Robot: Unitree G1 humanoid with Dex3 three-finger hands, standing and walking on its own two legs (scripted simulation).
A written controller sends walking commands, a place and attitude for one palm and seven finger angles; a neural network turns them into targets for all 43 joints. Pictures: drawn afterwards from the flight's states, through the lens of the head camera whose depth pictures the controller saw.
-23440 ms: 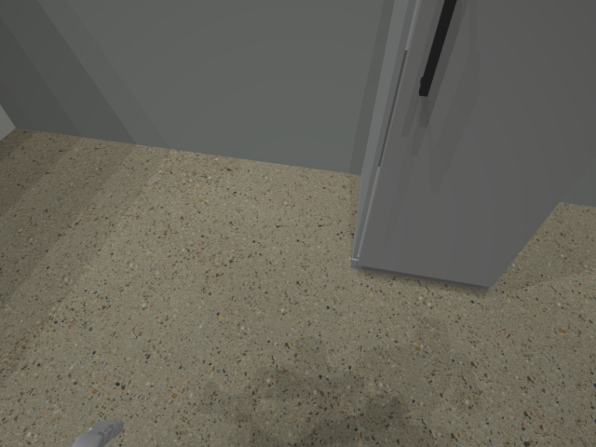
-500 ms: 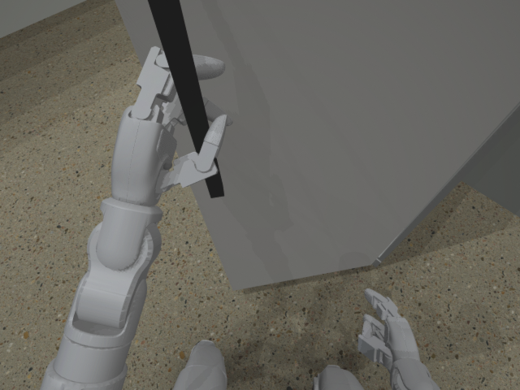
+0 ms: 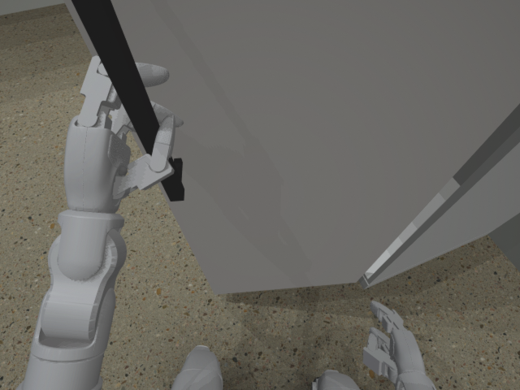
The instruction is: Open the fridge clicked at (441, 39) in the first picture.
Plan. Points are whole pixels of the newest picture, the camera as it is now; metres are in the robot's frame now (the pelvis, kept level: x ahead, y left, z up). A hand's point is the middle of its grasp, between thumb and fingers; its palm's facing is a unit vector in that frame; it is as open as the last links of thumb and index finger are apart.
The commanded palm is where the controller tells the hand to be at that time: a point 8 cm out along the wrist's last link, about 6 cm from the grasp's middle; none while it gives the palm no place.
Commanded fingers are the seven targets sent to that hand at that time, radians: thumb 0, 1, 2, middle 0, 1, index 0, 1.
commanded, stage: stop walking and hold the door back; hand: left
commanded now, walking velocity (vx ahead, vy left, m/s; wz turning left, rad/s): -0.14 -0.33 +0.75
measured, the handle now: (141, 92) +0.36 +0.15 +0.25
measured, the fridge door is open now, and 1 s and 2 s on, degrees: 73 74 72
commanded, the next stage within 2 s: loosen the grip on the handle in 1.70 s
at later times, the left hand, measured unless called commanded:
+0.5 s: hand (176, 197) +0.27 +0.10 +0.22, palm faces +0.38 -0.90 -0.22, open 6.1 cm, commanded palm +0.27 +0.17 +0.19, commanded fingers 0.00 0.90 0.90 -0.45 -1.40 -0.45 -1.40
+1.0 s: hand (173, 154) +0.32 +0.12 +0.22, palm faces +0.31 -0.94 -0.14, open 5.2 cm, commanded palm +0.29 +0.17 +0.19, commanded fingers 0.00 0.90 0.90 -0.45 -1.40 -0.45 -1.40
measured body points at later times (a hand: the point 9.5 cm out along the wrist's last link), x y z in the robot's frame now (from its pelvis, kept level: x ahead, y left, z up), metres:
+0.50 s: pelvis -0.08 -0.13 +0.01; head -0.07 -0.15 +0.46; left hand +0.24 +0.15 +0.23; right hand +0.16 -0.27 -0.09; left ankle -0.05 +0.00 -0.71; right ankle -0.02 -0.24 -0.71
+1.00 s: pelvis -0.13 -0.12 +0.02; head -0.09 -0.13 +0.46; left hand +0.29 +0.17 +0.23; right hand -0.04 -0.41 -0.11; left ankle -0.17 +0.01 -0.72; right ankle -0.03 -0.22 -0.70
